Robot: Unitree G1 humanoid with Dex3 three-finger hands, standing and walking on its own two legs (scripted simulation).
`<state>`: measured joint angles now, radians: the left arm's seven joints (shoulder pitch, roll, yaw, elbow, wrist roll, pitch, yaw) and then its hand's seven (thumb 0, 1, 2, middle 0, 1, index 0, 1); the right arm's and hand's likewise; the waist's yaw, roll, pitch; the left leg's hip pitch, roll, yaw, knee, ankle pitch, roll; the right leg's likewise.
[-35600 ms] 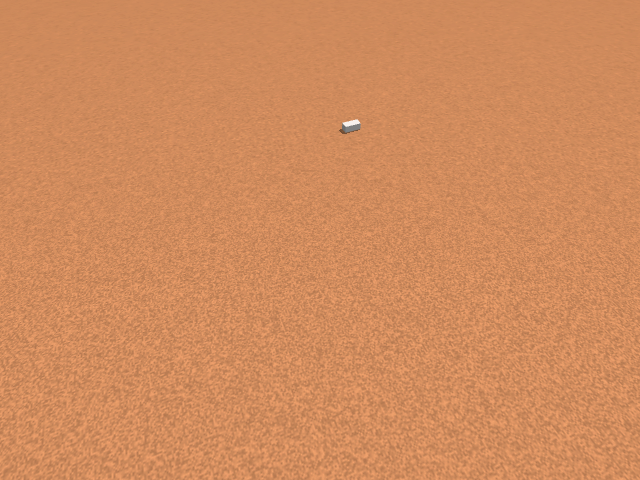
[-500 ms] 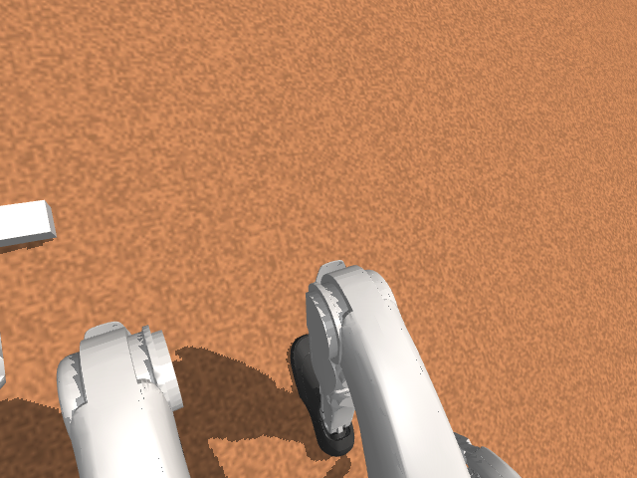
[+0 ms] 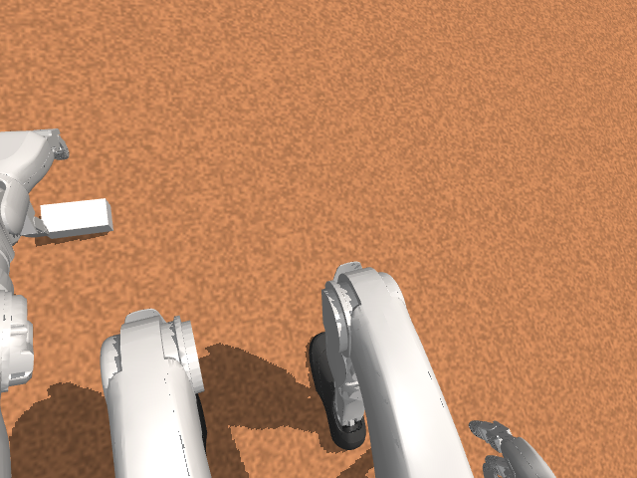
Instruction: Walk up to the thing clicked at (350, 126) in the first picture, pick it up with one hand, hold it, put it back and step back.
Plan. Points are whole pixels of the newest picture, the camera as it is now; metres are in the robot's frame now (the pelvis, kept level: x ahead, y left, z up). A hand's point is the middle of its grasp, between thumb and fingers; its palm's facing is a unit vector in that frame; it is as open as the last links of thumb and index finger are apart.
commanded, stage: withdraw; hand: left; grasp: from above
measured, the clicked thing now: (78, 218) +0.52 +0.27 -0.33
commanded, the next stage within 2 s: home in 0.04 s
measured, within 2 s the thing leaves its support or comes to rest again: neither
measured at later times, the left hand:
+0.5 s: hand (12, 175) +0.51 +0.28 -0.12, palm faces -0.33 -0.25 -0.91, open 10.4 cm
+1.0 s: hand out of the picture +0.32 +0.23 +0.09, palm faces -0.08 -0.87 -0.49, open 7.4 cm
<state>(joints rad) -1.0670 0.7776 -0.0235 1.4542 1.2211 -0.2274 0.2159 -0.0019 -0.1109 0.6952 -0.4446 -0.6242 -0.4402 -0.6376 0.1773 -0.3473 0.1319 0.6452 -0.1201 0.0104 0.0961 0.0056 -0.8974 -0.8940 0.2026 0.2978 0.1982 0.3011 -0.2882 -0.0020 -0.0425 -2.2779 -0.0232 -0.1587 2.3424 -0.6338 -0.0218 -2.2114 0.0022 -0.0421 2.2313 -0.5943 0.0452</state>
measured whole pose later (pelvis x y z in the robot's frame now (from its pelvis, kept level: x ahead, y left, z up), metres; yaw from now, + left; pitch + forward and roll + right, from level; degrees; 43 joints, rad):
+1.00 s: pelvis +0.03 +0.00 +0.19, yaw +5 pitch +28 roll -4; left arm -0.12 0.36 0.03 0.34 0.22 0.25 0.05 0.01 0.88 0.90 -0.21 -0.30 -0.21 -0.31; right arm 0.07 -0.25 0.01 0.55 0.03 -0.05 -0.01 0.01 -0.90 -0.90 0.20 0.30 0.20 0.30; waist -0.06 0.03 -0.20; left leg -1.61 0.01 -0.10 1.74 -0.63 -0.03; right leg -1.57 -0.02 -0.03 1.67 -0.59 0.04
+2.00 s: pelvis +0.10 +0.00 +0.37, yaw +8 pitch +10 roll -3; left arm 0.50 0.22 0.04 -0.13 -0.05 0.46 0.01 0.01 0.90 0.90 -0.20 -0.30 -0.20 -0.30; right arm 0.27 -0.22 0.04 0.54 0.00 -0.25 -0.18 0.02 -0.90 -0.90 0.21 0.30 0.20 0.30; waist -0.04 0.04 -0.16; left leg -0.70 0.03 -0.08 1.02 -0.50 -0.02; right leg -0.65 -0.02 -0.06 0.95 -0.47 0.03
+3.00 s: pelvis +0.10 +0.01 +0.36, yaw +8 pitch +10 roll -3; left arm 0.50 0.22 0.03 -0.14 -0.05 0.46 0.01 0.01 0.90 0.90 -0.20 -0.30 -0.20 -0.30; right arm 0.29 -0.22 0.03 0.55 0.01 -0.24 -0.18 0.02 -0.90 -0.90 0.21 0.30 0.20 0.30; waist -0.04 0.05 -0.17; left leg -0.70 0.03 -0.07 1.04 -0.51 -0.02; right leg -0.65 -0.02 -0.05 0.95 -0.47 0.04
